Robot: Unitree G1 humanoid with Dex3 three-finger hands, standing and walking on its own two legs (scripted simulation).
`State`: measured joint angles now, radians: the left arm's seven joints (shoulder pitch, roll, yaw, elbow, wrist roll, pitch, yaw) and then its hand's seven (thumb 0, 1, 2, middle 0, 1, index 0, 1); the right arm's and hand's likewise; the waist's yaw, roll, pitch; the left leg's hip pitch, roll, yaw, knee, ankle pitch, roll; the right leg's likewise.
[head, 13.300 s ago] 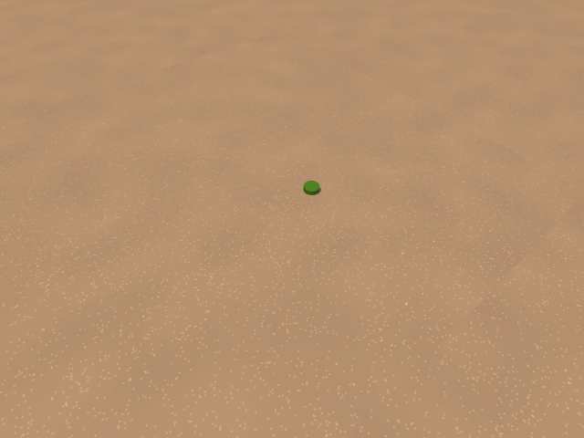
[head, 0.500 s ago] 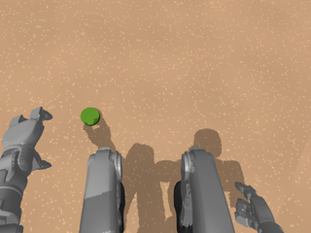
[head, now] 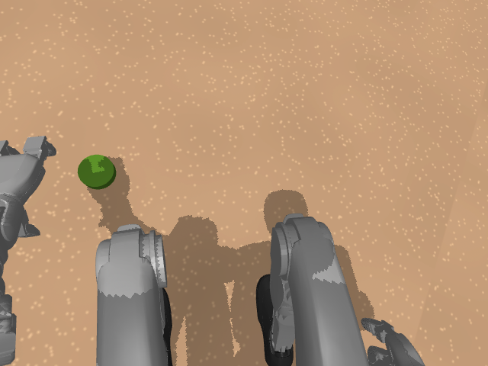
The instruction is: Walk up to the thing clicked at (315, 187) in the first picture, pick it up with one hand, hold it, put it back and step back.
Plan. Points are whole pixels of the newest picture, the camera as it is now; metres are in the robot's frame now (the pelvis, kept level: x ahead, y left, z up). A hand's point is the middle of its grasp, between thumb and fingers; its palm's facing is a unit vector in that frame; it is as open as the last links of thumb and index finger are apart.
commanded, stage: rise first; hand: left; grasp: from above
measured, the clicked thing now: (97, 172) +0.49 +0.28 -0.34
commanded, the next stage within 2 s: none
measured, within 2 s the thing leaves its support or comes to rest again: neither
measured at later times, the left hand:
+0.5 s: hand (44, 190) +0.41 +0.33 -0.20, palm faces -0.46 -0.08 -0.89, open 14.2 cm
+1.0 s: hand (52, 187) +0.42 +0.32 -0.22, palm faces -0.46 -0.09 -0.89, open 14.2 cm
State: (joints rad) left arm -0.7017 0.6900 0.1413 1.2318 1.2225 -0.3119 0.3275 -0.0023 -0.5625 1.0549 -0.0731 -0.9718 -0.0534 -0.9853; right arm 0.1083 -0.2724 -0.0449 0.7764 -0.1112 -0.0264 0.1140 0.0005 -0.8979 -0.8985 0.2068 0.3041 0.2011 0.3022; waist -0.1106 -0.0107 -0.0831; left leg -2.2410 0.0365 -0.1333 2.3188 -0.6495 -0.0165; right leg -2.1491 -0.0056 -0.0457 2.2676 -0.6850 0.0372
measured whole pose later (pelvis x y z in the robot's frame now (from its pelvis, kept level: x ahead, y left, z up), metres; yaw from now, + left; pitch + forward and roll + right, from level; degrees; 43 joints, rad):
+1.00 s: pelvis +0.01 +0.00 -0.04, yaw -2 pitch +32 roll -8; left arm -0.82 0.76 0.18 1.44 1.31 -0.32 0.47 0.00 -0.53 1.01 -0.09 -1.01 -0.08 -1.01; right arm 0.07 -0.27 0.02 0.80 -0.20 -0.04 0.15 0.00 -0.91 -0.90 0.21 0.30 0.20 0.30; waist -0.17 -0.04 -0.03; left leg -2.36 0.03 -0.18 2.48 -0.69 -0.03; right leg -2.26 0.01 -0.06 2.41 -0.72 0.05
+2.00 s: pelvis +0.01 +0.00 -0.05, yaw -4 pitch +31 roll -9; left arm -0.90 0.84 0.17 1.51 1.31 -0.29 0.46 0.00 -0.56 1.03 -0.09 -1.02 -0.07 -1.03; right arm 0.09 -0.27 0.09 0.78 -0.23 -0.06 0.16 0.00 -0.91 -0.90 0.21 0.30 0.20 0.30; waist -0.23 -0.05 -0.01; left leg -2.37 0.03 -0.20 2.50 -0.69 -0.03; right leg -2.26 0.02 -0.08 2.41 -0.71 0.05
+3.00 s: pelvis +0.01 +0.00 -0.04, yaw -4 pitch +32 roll -9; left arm -1.05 0.76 0.12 1.66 1.32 -0.16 0.57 0.00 -0.52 0.99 -0.09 -1.07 -0.10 -1.06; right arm 0.13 -0.29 0.14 0.74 -0.22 -0.12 0.18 0.00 -0.91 -0.89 0.21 0.30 0.20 0.30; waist -0.33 -0.03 0.00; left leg -2.37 0.04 -0.20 2.47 -0.67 -0.03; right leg -2.28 0.03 -0.08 2.38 -0.68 0.05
